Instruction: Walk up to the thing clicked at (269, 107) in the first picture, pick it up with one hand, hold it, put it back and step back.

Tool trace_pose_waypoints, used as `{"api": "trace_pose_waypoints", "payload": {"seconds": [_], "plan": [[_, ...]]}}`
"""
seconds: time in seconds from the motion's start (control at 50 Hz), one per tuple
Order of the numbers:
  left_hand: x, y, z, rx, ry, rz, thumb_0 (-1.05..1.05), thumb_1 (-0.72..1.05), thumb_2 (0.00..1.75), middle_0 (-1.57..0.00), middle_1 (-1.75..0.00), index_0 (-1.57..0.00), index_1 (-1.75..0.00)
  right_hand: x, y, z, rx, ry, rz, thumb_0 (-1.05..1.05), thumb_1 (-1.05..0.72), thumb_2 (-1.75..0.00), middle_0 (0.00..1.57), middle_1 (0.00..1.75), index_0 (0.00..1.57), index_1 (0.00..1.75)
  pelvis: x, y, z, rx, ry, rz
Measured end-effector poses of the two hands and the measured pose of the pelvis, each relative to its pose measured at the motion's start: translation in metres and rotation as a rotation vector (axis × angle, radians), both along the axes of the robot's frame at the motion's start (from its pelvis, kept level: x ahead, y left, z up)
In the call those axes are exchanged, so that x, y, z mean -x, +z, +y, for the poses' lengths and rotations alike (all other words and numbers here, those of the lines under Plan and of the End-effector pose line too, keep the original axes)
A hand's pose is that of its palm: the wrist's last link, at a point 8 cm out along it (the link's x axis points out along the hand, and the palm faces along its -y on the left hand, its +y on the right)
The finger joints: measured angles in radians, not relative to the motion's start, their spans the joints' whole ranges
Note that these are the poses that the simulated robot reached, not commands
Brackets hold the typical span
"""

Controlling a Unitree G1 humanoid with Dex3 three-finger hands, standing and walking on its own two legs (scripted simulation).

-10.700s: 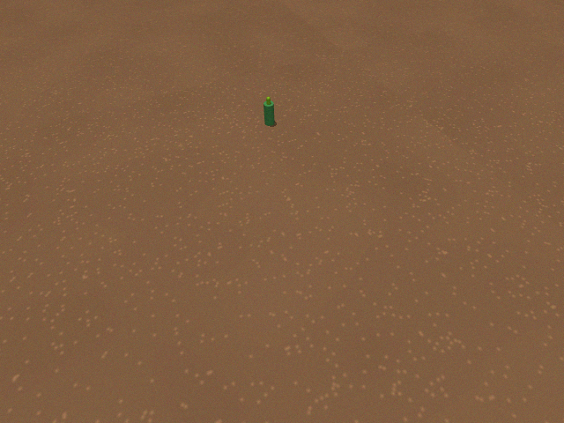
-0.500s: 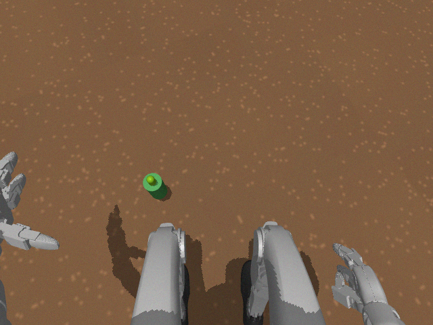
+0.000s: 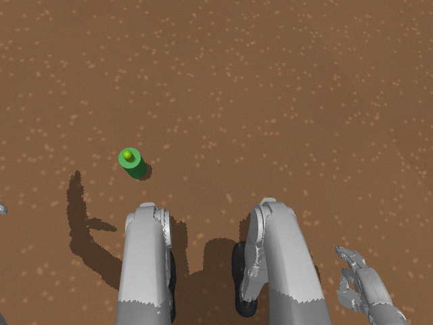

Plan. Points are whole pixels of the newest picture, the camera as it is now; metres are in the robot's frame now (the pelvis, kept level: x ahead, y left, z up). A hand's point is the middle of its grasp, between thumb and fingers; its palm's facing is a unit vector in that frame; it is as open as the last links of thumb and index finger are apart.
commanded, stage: go down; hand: left
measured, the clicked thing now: (132, 162) +0.46 +0.22 -0.36
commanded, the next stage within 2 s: approach in 1.16 s
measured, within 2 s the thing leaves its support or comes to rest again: neither
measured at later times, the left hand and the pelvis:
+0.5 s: hand out of the picture +0.38 +0.39 -0.05, palm faces +0.13 -0.98 -0.12, open 17.4 cm; pelvis -0.01 +0.00 -0.05, yaw -1 degrees
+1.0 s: hand out of the picture +0.39 +0.40 -0.06, palm faces +0.13 -0.99 -0.10, open 17.5 cm; pelvis -0.01 +0.00 -0.07, yaw -2 degrees
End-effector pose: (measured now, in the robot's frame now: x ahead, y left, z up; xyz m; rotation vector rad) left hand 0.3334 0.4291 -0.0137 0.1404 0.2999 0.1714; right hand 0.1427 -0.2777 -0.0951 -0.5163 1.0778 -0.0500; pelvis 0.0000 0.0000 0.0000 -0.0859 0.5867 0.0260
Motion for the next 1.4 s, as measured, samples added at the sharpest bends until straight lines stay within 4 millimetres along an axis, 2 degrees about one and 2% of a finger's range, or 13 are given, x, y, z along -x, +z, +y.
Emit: {"api": "trace_pose_waypoints", "payload": {"seconds": [0.2, 0.44, 0.64, 1.06, 1.3, 1.4], "plan": [[-0.01, -0.016, 0.005, 0.011, -0.026, -0.067, -0.01, -0.48, 0.05, -0.05, -0.06, -0.04, -0.06, 0.0, -0.03, 0.001, 0.01, 0.035, 0.013, 0.0, -0.92, -0.9, 0.21, 0.3, 0.2, 0.3, 0.005, -0.029, -0.001, 0.006, 0.0, -0.013], [-0.016, -0.024, 0.013, 0.022, -0.027, -0.095, -0.01, -0.51, 0.07, -0.05, -0.06, -0.04, -0.06, 0.013, -0.05, 0.0, 0.014, 0.04, 0.038, 0.0, -0.92, -0.9, 0.21, 0.3, 0.2, 0.3, 0.01, -0.05, -0.001, 0.012, -0.005, -0.024], [-0.024, -0.036, 0.017, 0.034, -0.044, -0.111, -0.01, -0.53, 0.07, -0.05, -0.06, -0.03, -0.07, 0.021, -0.056, -0.002, 0.033, 0.041, 0.071, 0.0, -0.92, -0.9, 0.21, 0.3, 0.2, 0.3, 0.009, -0.06, 0.002, 0.023, -0.007, -0.026], [-0.029, -0.043, 0.027, 0.04, -0.04, -0.155, -0.01, -0.53, 0.08, -0.05, -0.06, -0.03, -0.07, 0.018, -0.064, -0.001, 0.049, 0.069, 0.079, 0.0, -0.93, -0.91, 0.21, 0.3, 0.2, 0.3, 0.01, -0.072, 0.003, 0.034, -0.01, -0.037], [-0.033, -0.046, 0.032, 0.043, -0.044, -0.183, -0.01, -0.53, 0.08, -0.05, -0.06, -0.03, -0.07, 0.024, -0.067, -0.003, 0.063, 0.077, 0.085, 0.0, -0.92, -0.91, 0.21, 0.3, 0.2, 0.3, 0.013, -0.08, 0.003, 0.044, -0.016, -0.054], [-0.033, -0.057, 0.032, 0.066, -0.042, -0.192, -0.01, -0.55, 0.07, -0.06, -0.07, -0.04, -0.08, 0.026, -0.068, -0.002, 0.066, 0.087, 0.09, 0.0, -0.92, -0.9, 0.21, 0.3, 0.2, 0.3, 0.013, -0.083, 0.003, 0.049, -0.021, -0.06]]}}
